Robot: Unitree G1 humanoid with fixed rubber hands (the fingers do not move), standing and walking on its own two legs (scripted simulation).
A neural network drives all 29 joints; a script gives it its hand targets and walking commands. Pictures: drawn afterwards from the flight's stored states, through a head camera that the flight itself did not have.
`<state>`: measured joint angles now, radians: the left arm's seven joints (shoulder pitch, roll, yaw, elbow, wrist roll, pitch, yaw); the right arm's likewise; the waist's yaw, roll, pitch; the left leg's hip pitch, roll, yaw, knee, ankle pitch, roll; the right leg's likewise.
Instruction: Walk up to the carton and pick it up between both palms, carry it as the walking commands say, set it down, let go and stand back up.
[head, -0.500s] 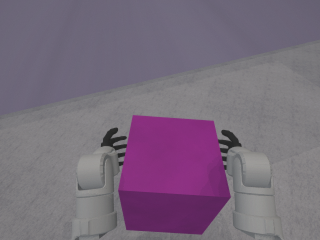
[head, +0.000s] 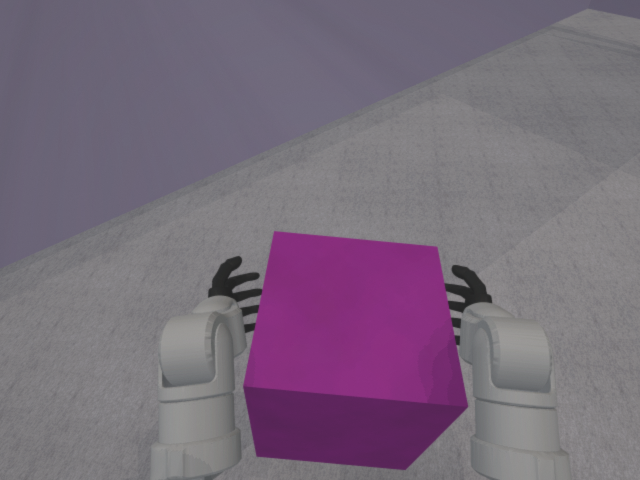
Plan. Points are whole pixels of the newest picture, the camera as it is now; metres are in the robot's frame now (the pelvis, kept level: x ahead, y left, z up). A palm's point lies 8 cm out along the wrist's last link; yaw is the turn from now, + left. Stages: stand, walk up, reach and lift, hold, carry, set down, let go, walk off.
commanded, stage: carry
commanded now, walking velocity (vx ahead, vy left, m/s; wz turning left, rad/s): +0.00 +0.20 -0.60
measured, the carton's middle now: (342, 356) +0.29 +0.00 -0.01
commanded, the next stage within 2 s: none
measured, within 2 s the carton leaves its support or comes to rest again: neither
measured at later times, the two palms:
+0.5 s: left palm (246, 335) +0.26 +0.10 +0.10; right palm (526, 433) +0.17 -0.17 +0.07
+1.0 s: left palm (243, 372) +0.22 +0.11 +0.08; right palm out of the picture +0.06 -0.13 +0.06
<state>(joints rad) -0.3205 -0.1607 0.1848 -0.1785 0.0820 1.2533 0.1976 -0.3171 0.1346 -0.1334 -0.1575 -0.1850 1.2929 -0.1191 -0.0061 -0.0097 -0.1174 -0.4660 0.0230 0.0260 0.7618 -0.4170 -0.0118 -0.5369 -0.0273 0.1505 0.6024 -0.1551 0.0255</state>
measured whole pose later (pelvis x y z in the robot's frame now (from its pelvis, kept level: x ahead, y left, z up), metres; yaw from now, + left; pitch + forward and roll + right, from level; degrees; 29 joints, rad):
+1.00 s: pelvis -0.09 +0.15 -0.01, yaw -34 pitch +4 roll +4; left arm -0.26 -0.15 0.15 -0.26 0.07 1.25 0.21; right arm -0.28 0.16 -0.11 -0.23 -0.19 1.27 -0.14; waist 0.00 0.00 -0.05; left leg -0.45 0.06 0.19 0.80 -0.41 0.00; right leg -0.47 0.00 0.03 0.73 -0.32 -0.03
